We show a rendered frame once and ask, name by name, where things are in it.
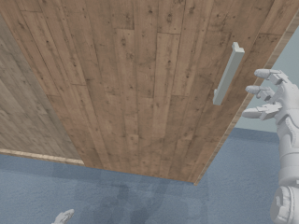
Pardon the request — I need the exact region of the wardrobe door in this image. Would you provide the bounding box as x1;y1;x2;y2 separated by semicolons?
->
0;0;299;183
0;14;82;161

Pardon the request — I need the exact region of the right robot hand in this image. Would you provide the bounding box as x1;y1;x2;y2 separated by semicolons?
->
241;68;299;121

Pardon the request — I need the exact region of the handle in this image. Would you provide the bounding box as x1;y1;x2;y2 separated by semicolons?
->
212;42;245;105

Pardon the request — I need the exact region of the left robot hand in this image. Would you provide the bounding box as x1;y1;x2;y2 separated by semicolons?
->
51;209;75;224

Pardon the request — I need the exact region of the robot right forearm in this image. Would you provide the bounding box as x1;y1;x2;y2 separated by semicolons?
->
275;109;299;189

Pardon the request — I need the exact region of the robot right upper arm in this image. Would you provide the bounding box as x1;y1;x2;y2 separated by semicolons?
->
270;186;299;224

